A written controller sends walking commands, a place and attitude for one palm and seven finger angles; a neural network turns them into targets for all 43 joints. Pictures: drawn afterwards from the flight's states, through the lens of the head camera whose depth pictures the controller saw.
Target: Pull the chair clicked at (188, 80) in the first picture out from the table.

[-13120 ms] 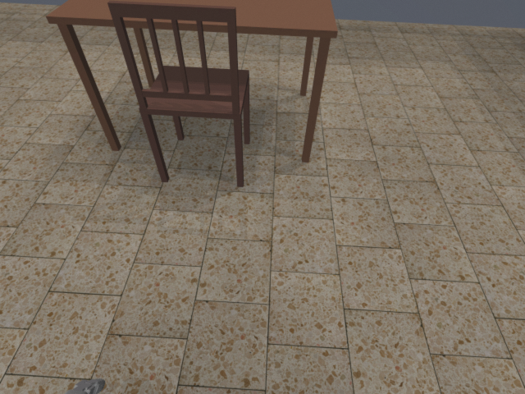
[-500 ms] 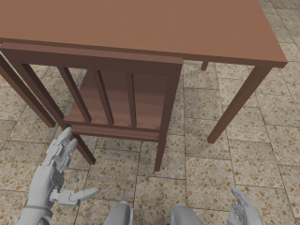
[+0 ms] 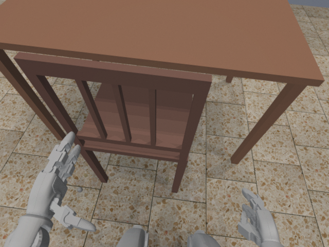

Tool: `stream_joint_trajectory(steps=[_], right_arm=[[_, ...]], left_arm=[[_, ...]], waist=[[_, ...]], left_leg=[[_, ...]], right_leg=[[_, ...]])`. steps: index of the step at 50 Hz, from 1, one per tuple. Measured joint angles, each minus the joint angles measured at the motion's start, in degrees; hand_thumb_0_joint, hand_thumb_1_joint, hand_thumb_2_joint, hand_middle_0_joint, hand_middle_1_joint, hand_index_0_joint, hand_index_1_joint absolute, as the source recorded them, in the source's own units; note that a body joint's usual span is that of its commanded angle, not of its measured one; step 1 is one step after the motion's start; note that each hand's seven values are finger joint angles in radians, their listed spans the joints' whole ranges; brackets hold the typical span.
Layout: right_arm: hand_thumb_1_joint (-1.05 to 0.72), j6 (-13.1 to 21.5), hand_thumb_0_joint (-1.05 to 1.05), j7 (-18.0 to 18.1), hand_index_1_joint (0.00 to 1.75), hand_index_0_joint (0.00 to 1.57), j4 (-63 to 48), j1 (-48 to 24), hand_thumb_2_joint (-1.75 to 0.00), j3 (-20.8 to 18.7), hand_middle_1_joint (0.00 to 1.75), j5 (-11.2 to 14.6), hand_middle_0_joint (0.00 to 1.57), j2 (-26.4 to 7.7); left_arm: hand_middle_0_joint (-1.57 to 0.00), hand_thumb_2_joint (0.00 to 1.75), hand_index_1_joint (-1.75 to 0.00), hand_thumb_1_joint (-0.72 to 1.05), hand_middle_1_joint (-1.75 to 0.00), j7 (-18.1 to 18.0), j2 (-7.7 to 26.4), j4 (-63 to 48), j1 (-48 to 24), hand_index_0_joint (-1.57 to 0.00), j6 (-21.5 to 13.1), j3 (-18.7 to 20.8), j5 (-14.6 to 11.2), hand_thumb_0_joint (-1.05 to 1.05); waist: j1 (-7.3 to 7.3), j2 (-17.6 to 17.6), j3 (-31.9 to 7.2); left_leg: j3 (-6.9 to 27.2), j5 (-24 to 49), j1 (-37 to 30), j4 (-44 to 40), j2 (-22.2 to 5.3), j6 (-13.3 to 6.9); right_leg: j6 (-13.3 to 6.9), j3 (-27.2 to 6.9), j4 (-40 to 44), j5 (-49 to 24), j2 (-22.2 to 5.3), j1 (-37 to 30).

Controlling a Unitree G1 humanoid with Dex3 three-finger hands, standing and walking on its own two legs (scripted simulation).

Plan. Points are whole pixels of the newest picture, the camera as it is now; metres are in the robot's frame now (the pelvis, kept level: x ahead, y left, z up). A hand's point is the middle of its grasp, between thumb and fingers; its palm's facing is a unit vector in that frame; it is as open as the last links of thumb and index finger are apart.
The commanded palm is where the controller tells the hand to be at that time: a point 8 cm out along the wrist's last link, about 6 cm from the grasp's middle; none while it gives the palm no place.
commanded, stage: raise the hand toward the chair's back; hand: left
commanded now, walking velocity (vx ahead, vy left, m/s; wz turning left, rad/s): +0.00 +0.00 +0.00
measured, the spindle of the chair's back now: (123, 116) +0.46 +0.15 -0.01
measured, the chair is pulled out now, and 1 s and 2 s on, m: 0.00 0.00 0.00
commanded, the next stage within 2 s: aim the fingers beside a spindle in 0.64 s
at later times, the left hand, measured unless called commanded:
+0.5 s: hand (78, 182) +0.24 +0.20 +0.04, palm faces -0.06 -1.00 -0.07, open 16.9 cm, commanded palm +0.22 +0.26 +0.05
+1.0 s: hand (90, 182) +0.25 +0.18 +0.04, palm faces -0.09 -0.99 -0.04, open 16.9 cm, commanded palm +0.24 +0.24 +0.04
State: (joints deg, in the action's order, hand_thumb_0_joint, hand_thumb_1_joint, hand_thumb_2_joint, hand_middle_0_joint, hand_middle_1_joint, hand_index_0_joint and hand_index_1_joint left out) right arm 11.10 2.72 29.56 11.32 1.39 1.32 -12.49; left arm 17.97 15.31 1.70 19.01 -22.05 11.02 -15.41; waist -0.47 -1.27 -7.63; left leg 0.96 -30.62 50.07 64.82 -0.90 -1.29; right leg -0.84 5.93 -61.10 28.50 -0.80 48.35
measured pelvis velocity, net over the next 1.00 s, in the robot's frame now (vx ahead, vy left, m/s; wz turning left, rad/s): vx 0.00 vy -0.01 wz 0.00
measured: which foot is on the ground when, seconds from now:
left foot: down 0.00-1.00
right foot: down 0.00-1.00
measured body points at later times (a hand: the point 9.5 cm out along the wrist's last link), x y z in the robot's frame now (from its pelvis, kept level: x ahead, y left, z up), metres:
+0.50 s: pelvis +0.00 +0.00 +0.01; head +0.08 +0.01 +0.45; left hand +0.24 +0.26 +0.05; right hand +0.16 -0.25 -0.07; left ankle +0.01 +0.10 -0.66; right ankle +0.01 -0.12 -0.66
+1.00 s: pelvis +0.00 -0.01 +0.00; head +0.08 +0.00 +0.44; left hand +0.25 +0.23 +0.04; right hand +0.17 -0.25 -0.08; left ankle +0.01 +0.10 -0.66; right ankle +0.01 -0.12 -0.66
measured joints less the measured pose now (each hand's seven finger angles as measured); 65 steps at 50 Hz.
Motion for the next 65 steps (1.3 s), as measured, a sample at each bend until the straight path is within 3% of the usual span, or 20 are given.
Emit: stream_joint_trajectory(steps=[12, 21, 43, 65], right_arm=[[-0.9, 0.0, 0.01, 0.2, 0.3, 0.21, 1.7, 2.1, -0.9, -0.8, 0.3, 0.3, 0.2, -1.7], [-0.9, 0.4, 0.01, -0.1, 0.3, 0.2, 1.7, 2.6, -0.9, -1.5, 0.3, 0.3, 0.2, -2.3], [-0.9, 0.7, 0.01, -0.1, 0.3, 0.2, 1.6, 1.2, -0.9, -0.6, 0.3, 0.2, 0.2, -1.6], [-0.9, -1.3, 0.01, -0.8, 0.3, 0.2, 1.6, 1.5, -0.9, -0.7, 0.3, -0.5, 0.2, -1.8]], left_arm=[[-0.06, 0.3, -0.08, -0.49, -0.08, 1.9, 1.4, 3.0, -3.0, -0.06, 0.8, 2.7, -1.4, -0.02], [-0.06, 0.3, -0.08, -0.49, -0.08, 1.4, 1.0, 3.6, -2.5, -0.06, -0.1, 2.1, -1.0, -0.02], [-0.06, 0.3, -0.08, -0.5, -0.08, 1.9, 0.4, 4.6, -3.2, -0.06, -0.9, 1.6, -1.3, -0.02], [-0.06, 0.3, -0.08, -0.5, -0.08, -3.0, -1.3, 7.7, -9.7, -0.06, -1.6, -2.3, 2.0, -0.02]], waist=[[-0.89, -0.3, 0.3], [-1.57, 0.1, 0.4], [-0.97, -0.3, -0.1], [-1.63, -0.2, -0.3]], left_leg=[[-0.6, 0.7, -1.1, -1.8, 0.1, -0.3], [-0.8, 1.0, -1.3, -2.3, 0.0, -0.3], [0.0, 0.9, -0.5, -1.4, -0.1, 0.3], [-0.7, -0.1, 4.0, 1.8, -0.2, 0.6]], right_leg=[[0.4, -0.6, 1.7, -0.8, -0.1, -0.8], [0.3, -0.8, 2.1, -1.2, 0.0, -0.9], [-0.3, -0.1, 1.0, -0.6, 0.1, -0.3], [-0.7, -0.8, -3.3, 0.7, 0.1, 5.0]])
